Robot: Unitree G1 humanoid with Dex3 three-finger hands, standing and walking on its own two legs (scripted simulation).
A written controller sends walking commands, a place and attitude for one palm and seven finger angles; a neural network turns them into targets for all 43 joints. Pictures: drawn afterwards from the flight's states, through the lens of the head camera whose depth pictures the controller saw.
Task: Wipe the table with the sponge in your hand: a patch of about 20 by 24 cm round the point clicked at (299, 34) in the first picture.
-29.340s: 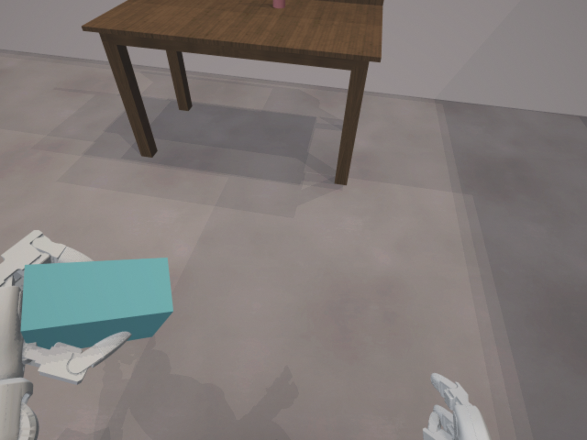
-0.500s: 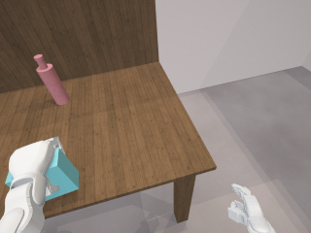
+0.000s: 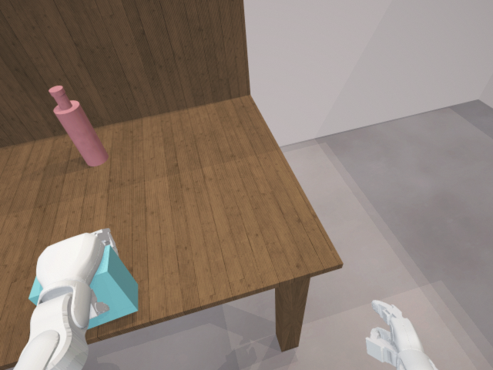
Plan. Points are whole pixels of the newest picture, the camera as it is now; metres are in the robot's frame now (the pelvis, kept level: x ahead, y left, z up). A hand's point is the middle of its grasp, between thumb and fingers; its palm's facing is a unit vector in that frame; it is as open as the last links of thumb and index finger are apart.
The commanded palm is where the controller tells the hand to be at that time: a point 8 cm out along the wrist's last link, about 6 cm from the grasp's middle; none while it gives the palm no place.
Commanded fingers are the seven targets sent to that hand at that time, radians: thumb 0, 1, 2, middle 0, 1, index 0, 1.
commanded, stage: move the sponge above the wiping area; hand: left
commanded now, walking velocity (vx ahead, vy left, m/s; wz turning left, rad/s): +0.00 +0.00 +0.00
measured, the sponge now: (95, 296) +0.21 +0.31 -0.01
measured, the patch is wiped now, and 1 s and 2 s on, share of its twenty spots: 0.00 0.00 0.00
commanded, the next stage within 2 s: none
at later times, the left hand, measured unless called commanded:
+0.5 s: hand (99, 289) +0.21 +0.28 +0.03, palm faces -0.15 -0.15 -0.98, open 10.0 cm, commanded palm +0.20 +0.29 +0.12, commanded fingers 0.00 0.10 1.30 -1.20 -1.60 -1.20 -1.60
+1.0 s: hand (104, 288) +0.21 +0.27 +0.03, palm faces -0.10 -0.12 -0.99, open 10.0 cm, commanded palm +0.19 +0.30 +0.12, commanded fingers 0.00 0.10 1.30 -1.20 -1.60 -1.20 -1.60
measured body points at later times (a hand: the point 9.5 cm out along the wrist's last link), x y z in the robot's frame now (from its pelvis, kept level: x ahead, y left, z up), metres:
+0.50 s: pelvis +0.00 -0.02 +0.00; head +0.01 -0.05 +0.45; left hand +0.21 +0.29 +0.08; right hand +0.24 -0.24 -0.10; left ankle -0.02 +0.08 -0.74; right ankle -0.01 -0.10 -0.74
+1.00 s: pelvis +0.00 +0.00 +0.00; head +0.00 -0.03 +0.45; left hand +0.21 +0.27 +0.09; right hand +0.22 -0.23 -0.10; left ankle -0.02 +0.08 -0.74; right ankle -0.01 -0.10 -0.74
